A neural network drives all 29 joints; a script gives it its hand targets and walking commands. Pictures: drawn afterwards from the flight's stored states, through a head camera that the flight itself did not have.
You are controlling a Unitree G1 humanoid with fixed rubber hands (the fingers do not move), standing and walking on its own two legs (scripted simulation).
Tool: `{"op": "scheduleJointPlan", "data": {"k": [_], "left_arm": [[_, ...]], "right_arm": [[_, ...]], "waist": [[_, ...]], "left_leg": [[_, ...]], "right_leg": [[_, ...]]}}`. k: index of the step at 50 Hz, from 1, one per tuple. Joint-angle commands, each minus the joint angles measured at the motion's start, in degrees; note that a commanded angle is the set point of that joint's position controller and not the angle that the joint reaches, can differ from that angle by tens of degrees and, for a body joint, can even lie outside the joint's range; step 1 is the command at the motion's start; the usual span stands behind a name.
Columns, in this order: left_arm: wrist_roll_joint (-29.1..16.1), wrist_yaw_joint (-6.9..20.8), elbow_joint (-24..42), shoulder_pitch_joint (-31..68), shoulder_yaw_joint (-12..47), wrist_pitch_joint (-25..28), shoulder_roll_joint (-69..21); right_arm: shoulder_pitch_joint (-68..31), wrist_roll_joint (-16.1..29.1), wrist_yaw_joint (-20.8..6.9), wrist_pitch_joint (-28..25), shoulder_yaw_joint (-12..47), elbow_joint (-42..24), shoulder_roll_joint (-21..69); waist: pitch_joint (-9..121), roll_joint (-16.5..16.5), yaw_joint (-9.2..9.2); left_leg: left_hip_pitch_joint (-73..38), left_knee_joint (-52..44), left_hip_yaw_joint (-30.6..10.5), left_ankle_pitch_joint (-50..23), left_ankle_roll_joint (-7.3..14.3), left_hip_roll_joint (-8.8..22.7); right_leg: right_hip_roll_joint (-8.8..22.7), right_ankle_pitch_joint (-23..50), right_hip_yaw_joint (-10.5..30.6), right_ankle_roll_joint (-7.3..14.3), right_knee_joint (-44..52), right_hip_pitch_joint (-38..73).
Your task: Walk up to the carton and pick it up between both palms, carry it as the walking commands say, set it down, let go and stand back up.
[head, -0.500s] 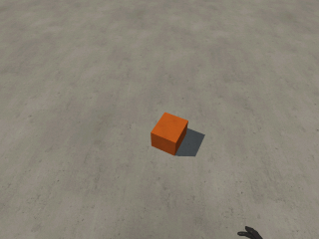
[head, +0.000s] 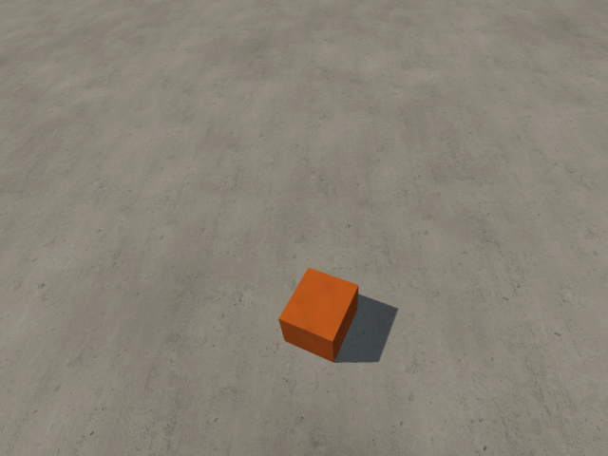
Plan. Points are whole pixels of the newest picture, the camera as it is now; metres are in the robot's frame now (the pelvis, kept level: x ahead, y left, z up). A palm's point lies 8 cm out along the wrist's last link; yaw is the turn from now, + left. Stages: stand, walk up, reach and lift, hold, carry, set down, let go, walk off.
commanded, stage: walk up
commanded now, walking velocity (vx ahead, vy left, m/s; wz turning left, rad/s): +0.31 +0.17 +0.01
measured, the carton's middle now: (320, 313) +0.72 +0.03 -0.69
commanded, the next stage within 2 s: none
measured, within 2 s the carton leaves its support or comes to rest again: neither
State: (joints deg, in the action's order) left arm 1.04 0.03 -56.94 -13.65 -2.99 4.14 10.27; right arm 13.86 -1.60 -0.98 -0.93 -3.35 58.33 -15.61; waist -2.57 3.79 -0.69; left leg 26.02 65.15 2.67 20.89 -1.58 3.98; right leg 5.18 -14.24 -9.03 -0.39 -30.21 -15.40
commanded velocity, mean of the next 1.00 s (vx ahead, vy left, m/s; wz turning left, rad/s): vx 0.11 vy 0.02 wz -0.01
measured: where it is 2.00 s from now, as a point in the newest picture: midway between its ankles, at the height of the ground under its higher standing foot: (271, 436)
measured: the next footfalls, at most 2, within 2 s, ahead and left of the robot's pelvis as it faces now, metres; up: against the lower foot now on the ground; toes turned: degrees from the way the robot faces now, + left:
left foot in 0.22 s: +0.20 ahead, +0.17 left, +0.00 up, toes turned +7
right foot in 0.62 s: +0.25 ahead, -0.06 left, +0.00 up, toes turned -6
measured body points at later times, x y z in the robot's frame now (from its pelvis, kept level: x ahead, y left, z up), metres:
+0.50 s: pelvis +0.14 +0.07 +0.01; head +0.15 +0.10 +0.46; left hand +0.20 +0.31 -0.15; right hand +0.16 -0.17 -0.13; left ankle +0.16 +0.17 -0.74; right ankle +0.15 -0.06 -0.69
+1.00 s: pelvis +0.18 +0.04 +0.01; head +0.18 +0.02 +0.46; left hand +0.22 +0.26 -0.14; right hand +0.20 -0.18 -0.16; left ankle +0.17 +0.17 -0.74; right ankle +0.21 -0.06 -0.74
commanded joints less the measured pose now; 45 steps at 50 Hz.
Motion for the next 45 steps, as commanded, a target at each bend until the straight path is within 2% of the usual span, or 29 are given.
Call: {"op": "scheduleJointPlan", "data": {"k": [1,4,5,7,8,9,10,11,12,13,14,15,16,17,18,19,21,23,24,26,30,32,34,35,36,39,41,44,45], "left_arm": [[-0.1,-0.9,1.1,-5.9,-2.5,0.6,10.9],[0.2,-1.0,0.9,-6.3,-2.9,0.3,11.2],[0.0,-1.4,0.6,-7.6,-2.5,-0.3,12.4],[0.2,-0.9,0.2,-7.0,-3.4,-0.4,12.7],[0.1,-0.4,1.1,-6.6,-1.9,-0.8,10.9],[-0.1,0.1,-0.3,-6.5,-1.9,-1.3,9.9],[0.4,0.2,0.4,-7.4,-1.2,-1.4,7.3],[0.5,0.4,1.4,-8.1,-1.0,-1.3,5.6],[1.0,0.1,2.4,-8.1,-0.8,-2.7,4.8],[1.6,-0.3,1.2,-9.9,-0.5,-3.6,3.5],[0.8,0.6,-0.1,-10.2,-0.5,-3.6,4.6],[1.4,0.8,0.2,-7.6,-0.6,-3.4,5.3],[1.2,0.7,-1.3,-8.1,-0.3,-3.4,5.0],[1.1,0.8,-1.3,-7.3,-0.4,-3.0,4.9],[0.7,0.6,-1.9,-7.7,-0.7,-3.1,4.8],[0.8,0.0,-3.4,-10.8,-1.0,-3.8,4.4],[0.5,-0.5,-2.7,-9.3,-0.7,-3.9,4.7],[-0.5,-0.7,-1.9,-5.8,0.3,-4.6,1.5],[-0.8,-0.7,-0.3,-4.5,0.4,-4.6,0.9],[-1.5,-1.0,-0.9,-3.1,0.8,-4.5,2.9],[0.0,-1.7,-1.9,-3.8,-0.4,-4.5,7.0],[0.0,-1.5,-1.1,-1.3,-0.7,-4.1,10.0],[-1.4,-1.4,-1.1,2.2,0.0,-4.7,8.0],[-0.9,-1.4,-1.8,1.0,0.1,-4.7,7.2],[-0.9,-1.6,-1.3,3.8,0.3,-4.6,6.8],[-1.4,-1.2,-2.1,2.8,0.1,-3.8,6.1],[-0.9,-1.5,-3.5,0.9,0.4,-3.3,4.0],[-1.0,-1.8,-3.9,1.2,0.6,-3.2,3.6],[-0.7,-1.9,-4.6,0.9,0.6,-3.2,4.0]], "right_arm": [[1.7,0.6,-0.8,1.6,0.1,-3.2,-1.0],[-3.0,0.7,-1.8,1.7,0.9,-5.7,0.7],[-4.6,0.3,-1.6,1.4,1.1,-5.3,1.4],[-3.2,1.0,-2.3,0.8,0.9,-5.4,1.1],[-2.6,0.8,-1.9,0.5,0.3,-4.4,0.8],[-0.7,1.3,-1.5,-0.5,0.1,-2.4,-0.1],[4.2,0.8,-0.8,-0.8,-1.0,-1.9,-4.2],[8.5,0.0,0.0,-1.0,-1.9,-2.0,-9.3],[11.6,-0.1,0.8,-1.1,-2.6,-2.1,-12.8],[5.3,0.0,1.0,-1.0,-2.2,-2.8,-11.9],[0.6,0.9,1.0,-0.5,-1.6,-3.5,-8.8],[-0.8,0.7,1.0,-1.5,-1.7,-3.9,-6.8],[-0.1,0.8,1.2,-1.8,-1.1,-3.2,-6.6],[-1.1,0.6,1.4,-2.1,0.0,-2.4,-4.5],[0.4,0.6,1.6,-2.2,0.6,-1.9,-3.0],[1.8,0.7,1.5,-2.9,0.5,-2.0,-3.7],[4.2,0.1,1.8,-3.6,-0.1,-0.1,-4.6],[1.9,0.6,2.2,-3.4,1.6,0.2,0.9],[-1.1,0.4,2.6,-2.8,1.3,-0.4,-0.7],[-1.2,1.3,2.1,-1.5,0.5,0.4,-2.8],[1.2,2.3,2.1,0.3,1.3,1.8,-2.0],[3.3,1.9,1.5,1.3,1.7,1.6,2.1],[4.2,1.3,1.9,2.1,3.0,3.2,4.2],[3.4,0.8,2.1,1.6,3.0,3.9,2.6],[3.4,0.8,2.0,1.3,2.4,3.7,2.0],[3.3,0.7,2.1,0.7,1.9,4.7,-0.5],[6.7,1.4,2.5,0.4,2.5,6.0,2.3],[3.4,1.2,2.4,0.4,2.5,6.1,2.4],[2.7,0.9,2.6,0.3,2.1,5.9,0.7]], "waist": [[1.4,-12.0,0.24],[0.4,-16.4,-0.01],[1.3,-14.6,-1.57],[4.1,-19.2,-0.33],[5.1,-14.2,0.02],[7.1,-14.6,1.71],[8.2,-4.0,3.65],[11.3,8.2,6.72],[12.9,12.2,6.32],[6.0,10.8,3.23],[2.8,10.1,2.92],[2.4,6.4,2.90],[0.6,8.1,2.49],[1.4,4.9,1.49],[0.8,4.9,1.40],[2.0,-0.5,1.89],[2.0,2.8,0.89],[0.3,0.6,-0.59],[0.9,8.6,-0.93],[4.2,10.6,-0.32],[5.0,1.7,-0.14],[4.6,-10.1,1.37],[-3.3,-12.0,0.97],[-3.6,-9.3,0.16],[-1.5,-11.9,1.46],[0.0,-5.7,1.20],[1.1,-8.9,1.49],[1.4,-4.0,1.40],[0.2,-8.8,1.22]], "left_leg": [[4.7,-4.7,-2.7,-3.8,0.4,2.6],[2.4,-20.4,-2.1,-6.4,-0.3,2.8],[0.8,-25.7,0.3,-6.7,-0.6,0.5],[-3.3,-33.6,1.1,-9.2,0.3,0.0],[-10.4,-36.4,5.6,-10.9,0.5,-2.9],[-18.4,-38.7,5.3,-13.5,1.0,-3.0],[-26.1,-38.9,-0.2,-11.6,2.3,1.9],[-31.5,-44.6,-14.4,-6.9,5.4,14.4],[-26.7,-54.0,-29.1,8.3,8.9,24.3],[-20.6,-57.0,-27.4,18.9,8.9,24.3],[-16.5,-57.6,-22.5,19.7,10.0,21.9],[-19.9,-59.0,-24.1,16.4,10.6,20.8],[-15.7,-57.9,-18.7,10.2,9.0,17.8],[-11.6,-57.9,-14.1,1.1,7.6,14.2],[-14.2,-55.7,-12.0,-9.1,8.2,14.1],[-17.0,-52.2,-13.4,-28.9,8.8,18.2],[-18.6,-51.1,-11.4,-38.9,10.9,19.4],[-14.7,-49.9,-4.3,-48.4,9.9,13.2],[-20.0,-46.8,-2.5,-55.7,10.0,10.1],[-21.9,-45.0,-0.6,-51.7,9.4,9.3],[-13.1,-44.8,-2.1,-18.0,7.3,6.6],[-8.3,-40.0,0.4,-4.2,3.7,0.6],[-11.0,-44.0,-0.3,-4.9,2.8,0.4],[-15.1,-43.4,-0.3,-6.4,2.4,1.0],[-17.9,-42.7,-1.4,-7.1,2.4,1.3],[-14.8,-46.0,-1.7,-11.0,2.1,2.8],[-16.3,-47.0,-0.9,-10.0,2.2,3.0],[-16.8,-47.9,-1.8,-12.6,1.9,3.5],[-18.5,-47.7,-1.9,-14.0,1.7,4.2]], "right_leg": [[17.5,39.0,12.7,8.7,13.3,5.3],[14.5,31.6,8.0,7.1,14.7,4.4],[13.1,32.5,7.2,6.8,13.1,7.1],[14.1,26.8,6.3,5.9,11.2,8.7],[11.5,18.8,5.9,6.0,9.9,5.4],[6.9,7.9,1.8,3.9,3.7,1.5],[3.8,-1.4,0.0,2.1,-1.5,-5.7],[0.5,-15.1,-0.9,0.1,-13.9,-13.3],[-0.5,-22.8,4.4,-0.2,-25.9,-15.6],[1.3,-19.0,7.9,0.1,-30.5,-17.0],[1.8,-14.4,7.2,-0.2,-32.2,-15.0],[2.2,-13.3,8.1,-0.5,-32.8,-18.2],[3.1,-9.7,8.0,-0.4,-29.4,-14.9],[3.0,-5.7,7.3,-0.7,-28.9,-11.2],[2.9,-5.2,7.3,-0.7,-27.8,-11.5],[2.1,-6.5,7.6,-1.8,-28.5,-11.4],[2.0,-6.3,7.5,-2.0,-25.6,-11.2],[0.7,-5.5,7.6,-1.7,-17.1,-5.5],[-0.8,-5.3,7.3,-2.0,-10.1,-5.8],[-2.3,-0.6,4.8,-1.8,-5.4,-2.1],[-1.1,6.9,5.5,-0.3,6.0,8.5],[8.9,8.9,16.8,2.1,13.4,10.8],[7.7,0.2,17.5,4.5,14.6,1.5],[6.1,-6.0,18.6,4.0,17.0,-3.3],[5.3,-7.5,18.0,3.4,18.4,-4.1],[3.1,7.9,13.1,2.0,15.4,5.2],[3.4,4.1,12.9,2.7,14.3,5.3],[2.2,9.9,11.6,2.4,13.2,5.9],[2.5,14.2,11.3,1.8,13.2,4.0]]}}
